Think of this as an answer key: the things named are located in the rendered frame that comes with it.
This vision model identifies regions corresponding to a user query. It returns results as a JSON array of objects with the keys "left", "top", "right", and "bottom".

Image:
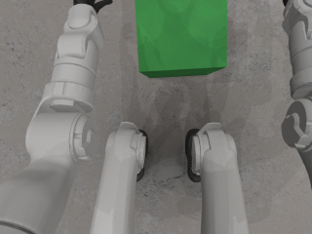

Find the right robot upper arm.
[{"left": 281, "top": 96, "right": 312, "bottom": 190}]

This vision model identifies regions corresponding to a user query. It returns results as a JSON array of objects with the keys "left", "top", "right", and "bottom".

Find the left robot forearm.
[{"left": 25, "top": 3, "right": 105, "bottom": 153}]

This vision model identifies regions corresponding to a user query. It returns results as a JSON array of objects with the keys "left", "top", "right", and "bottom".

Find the right robot thigh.
[{"left": 191, "top": 130, "right": 250, "bottom": 234}]

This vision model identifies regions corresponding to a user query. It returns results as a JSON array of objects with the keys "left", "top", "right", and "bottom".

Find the robot left hand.
[{"left": 73, "top": 0, "right": 113, "bottom": 13}]

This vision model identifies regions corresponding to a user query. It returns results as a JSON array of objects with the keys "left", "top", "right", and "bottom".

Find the carton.
[{"left": 135, "top": 0, "right": 227, "bottom": 78}]

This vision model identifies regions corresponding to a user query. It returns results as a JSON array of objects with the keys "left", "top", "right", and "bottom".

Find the right robot forearm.
[{"left": 282, "top": 0, "right": 312, "bottom": 100}]

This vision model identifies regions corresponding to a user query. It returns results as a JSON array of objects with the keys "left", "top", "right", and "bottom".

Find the left robot upper arm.
[{"left": 0, "top": 112, "right": 99, "bottom": 234}]

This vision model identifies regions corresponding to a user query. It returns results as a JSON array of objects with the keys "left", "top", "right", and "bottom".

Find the right robot foot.
[{"left": 185, "top": 129, "right": 201, "bottom": 182}]

